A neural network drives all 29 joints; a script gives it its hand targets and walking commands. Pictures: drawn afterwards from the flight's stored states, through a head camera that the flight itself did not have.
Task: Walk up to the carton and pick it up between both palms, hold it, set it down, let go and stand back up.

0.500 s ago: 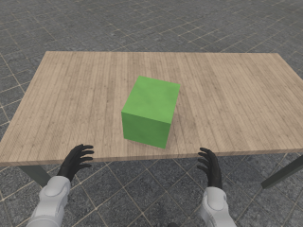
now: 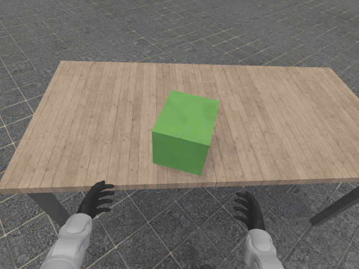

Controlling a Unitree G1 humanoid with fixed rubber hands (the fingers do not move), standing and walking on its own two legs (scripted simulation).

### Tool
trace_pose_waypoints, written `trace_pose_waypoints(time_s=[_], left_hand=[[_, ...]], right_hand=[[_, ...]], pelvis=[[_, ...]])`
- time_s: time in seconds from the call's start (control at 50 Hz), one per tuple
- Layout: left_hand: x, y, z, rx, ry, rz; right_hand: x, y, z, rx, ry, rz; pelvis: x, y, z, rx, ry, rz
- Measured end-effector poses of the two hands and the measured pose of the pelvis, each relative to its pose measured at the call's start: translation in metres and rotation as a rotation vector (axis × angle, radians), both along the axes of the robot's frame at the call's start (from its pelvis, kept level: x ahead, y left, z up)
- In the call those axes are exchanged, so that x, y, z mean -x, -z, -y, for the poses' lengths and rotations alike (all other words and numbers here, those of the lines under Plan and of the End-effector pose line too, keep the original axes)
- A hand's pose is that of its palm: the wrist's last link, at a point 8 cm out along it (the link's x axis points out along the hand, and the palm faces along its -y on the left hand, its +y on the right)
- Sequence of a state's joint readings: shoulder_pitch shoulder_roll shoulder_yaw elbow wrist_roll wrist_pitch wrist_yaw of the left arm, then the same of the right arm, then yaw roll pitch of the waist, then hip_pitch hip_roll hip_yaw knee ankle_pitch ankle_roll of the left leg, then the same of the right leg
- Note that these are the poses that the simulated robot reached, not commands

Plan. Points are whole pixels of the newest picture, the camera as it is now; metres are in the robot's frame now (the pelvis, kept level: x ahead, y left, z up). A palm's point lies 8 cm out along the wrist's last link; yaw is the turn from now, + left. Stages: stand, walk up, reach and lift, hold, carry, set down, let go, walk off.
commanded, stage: let go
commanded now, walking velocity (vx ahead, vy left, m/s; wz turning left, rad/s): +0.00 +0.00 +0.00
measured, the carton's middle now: (186, 132) +0.53 -0.02 -0.06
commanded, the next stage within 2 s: stand in 0.28 s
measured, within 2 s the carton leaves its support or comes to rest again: neither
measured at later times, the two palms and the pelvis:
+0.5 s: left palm (79, 254) +0.18 +0.23 -0.09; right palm (275, 265) +0.15 -0.21 -0.09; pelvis +0.01 -0.01 +0.00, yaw +1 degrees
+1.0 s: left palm out of the picture +0.07 +0.19 -0.09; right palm out of the picture +0.04 -0.30 -0.12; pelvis +0.00 -0.07 +0.00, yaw +1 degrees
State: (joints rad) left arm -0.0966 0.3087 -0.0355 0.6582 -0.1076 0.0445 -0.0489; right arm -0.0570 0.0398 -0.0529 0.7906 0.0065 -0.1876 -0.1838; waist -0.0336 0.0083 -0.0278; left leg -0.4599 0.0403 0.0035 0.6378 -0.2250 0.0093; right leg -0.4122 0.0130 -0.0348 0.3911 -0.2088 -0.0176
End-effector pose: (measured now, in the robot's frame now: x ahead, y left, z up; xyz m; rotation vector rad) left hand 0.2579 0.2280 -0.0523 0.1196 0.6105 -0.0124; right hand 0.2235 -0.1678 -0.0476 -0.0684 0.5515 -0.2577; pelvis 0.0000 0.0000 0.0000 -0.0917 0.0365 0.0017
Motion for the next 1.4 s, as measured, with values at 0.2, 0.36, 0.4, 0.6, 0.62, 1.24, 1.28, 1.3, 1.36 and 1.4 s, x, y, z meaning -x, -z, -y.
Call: trace_pose_waypoints(time_s=[0.2, 0.36, 0.4, 0.6, 0.62, 1.24, 1.28, 1.3, 1.36, 1.4], left_hand=[[0.002, 0.001, 0.001, -0.009, -0.017, -0.009], [0.011, 0.002, -0.001, -0.020, -0.033, 0.020], [0.025, 0.007, -0.004, -0.033, -0.052, 0.019], [0.138, 0.053, -0.002, -0.099, -0.119, -0.284], [0.147, 0.055, -0.001, -0.103, -0.124, -0.304], [0.209, 0.055, 0.033, -0.135, -0.172, -0.314], [0.221, 0.060, 0.034, -0.143, -0.181, -0.326], [0.226, 0.063, 0.035, -0.149, -0.183, -0.333], [0.240, 0.061, 0.037, -0.152, -0.187, -0.355], [0.243, 0.059, 0.035, -0.157, -0.189, -0.346]], right_hand=[[0.001, -0.006, 0.005, -0.005, -0.011, 0.019], [0.015, 0.000, 0.012, -0.018, -0.040, -0.009], [0.029, 0.010, 0.018, -0.029, -0.061, -0.059], [0.115, 0.060, 0.074, -0.040, -0.048, -0.402], [0.121, 0.063, 0.079, -0.038, -0.045, -0.419], [0.248, 0.081, 0.142, -0.044, 0.023, -0.577], [0.235, 0.084, 0.145, -0.040, 0.005, -0.536], [0.228, 0.086, 0.147, -0.037, -0.006, -0.510], [0.211, 0.082, 0.150, -0.033, -0.026, -0.446], [0.204, 0.078, 0.151, -0.022, -0.036, -0.405]], pelvis=[[0.001, 0.000, 0.001, -0.001, -0.001, 0.003], [0.000, 0.001, 0.003, -0.008, -0.007, 0.015], [-0.002, 0.003, 0.005, -0.019, -0.015, 0.026], [-0.008, 0.006, 0.025, -0.054, -0.023, 0.049], [-0.008, 0.006, 0.028, -0.058, -0.023, 0.052], [0.026, 0.009, 0.069, -0.090, -0.006, 0.116], [0.031, 0.015, 0.072, -0.100, -0.007, 0.106], [0.033, 0.019, 0.074, -0.109, -0.009, 0.100], [0.040, 0.017, 0.076, -0.109, -0.009, 0.114], [0.042, 0.017, 0.075, -0.107, -0.009, 0.118]])
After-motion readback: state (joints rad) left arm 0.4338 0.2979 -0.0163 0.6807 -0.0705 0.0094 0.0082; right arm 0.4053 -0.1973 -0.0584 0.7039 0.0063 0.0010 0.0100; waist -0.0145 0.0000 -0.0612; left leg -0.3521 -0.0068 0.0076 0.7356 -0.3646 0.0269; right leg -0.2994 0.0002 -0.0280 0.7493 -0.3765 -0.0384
